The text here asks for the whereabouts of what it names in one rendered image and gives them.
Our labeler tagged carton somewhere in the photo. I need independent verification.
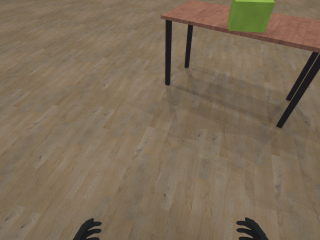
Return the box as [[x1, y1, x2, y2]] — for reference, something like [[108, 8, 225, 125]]
[[227, 0, 275, 33]]

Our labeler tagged robot right hand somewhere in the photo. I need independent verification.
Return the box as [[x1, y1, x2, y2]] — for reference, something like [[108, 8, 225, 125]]
[[236, 217, 269, 240]]

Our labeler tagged robot left hand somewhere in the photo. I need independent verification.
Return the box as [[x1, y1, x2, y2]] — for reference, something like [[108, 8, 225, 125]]
[[73, 218, 102, 240]]

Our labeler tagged table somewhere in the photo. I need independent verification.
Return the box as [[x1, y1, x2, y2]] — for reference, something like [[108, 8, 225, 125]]
[[161, 0, 320, 128]]

